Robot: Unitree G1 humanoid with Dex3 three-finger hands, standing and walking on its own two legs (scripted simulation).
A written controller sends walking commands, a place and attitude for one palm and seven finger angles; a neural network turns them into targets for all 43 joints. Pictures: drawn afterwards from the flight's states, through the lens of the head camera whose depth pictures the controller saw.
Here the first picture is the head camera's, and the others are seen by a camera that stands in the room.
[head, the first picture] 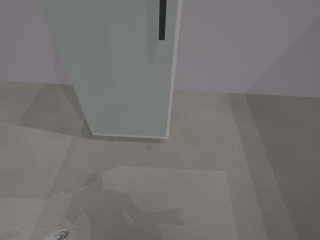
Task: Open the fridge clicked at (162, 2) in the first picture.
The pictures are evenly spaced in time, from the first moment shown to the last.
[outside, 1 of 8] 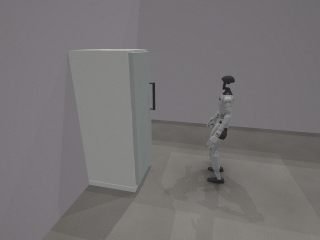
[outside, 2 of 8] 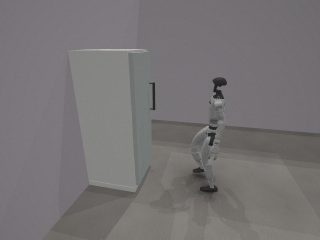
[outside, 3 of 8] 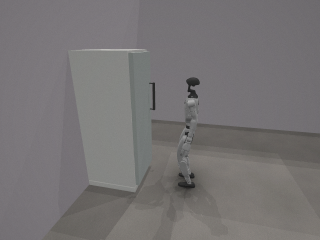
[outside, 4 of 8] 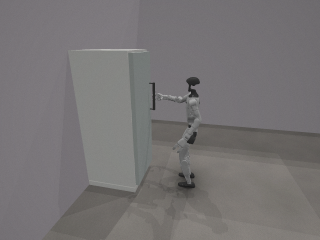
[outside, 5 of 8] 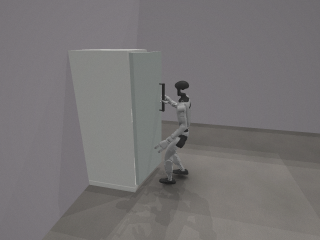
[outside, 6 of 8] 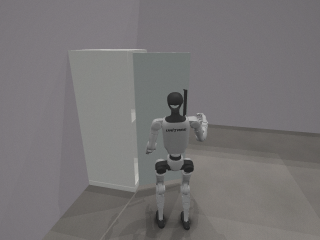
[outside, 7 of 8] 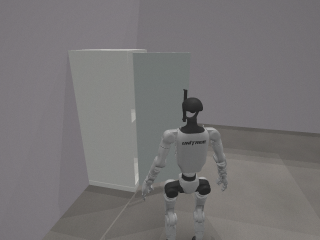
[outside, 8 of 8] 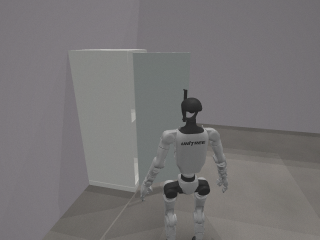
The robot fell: no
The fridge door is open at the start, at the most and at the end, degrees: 0 71 62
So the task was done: yes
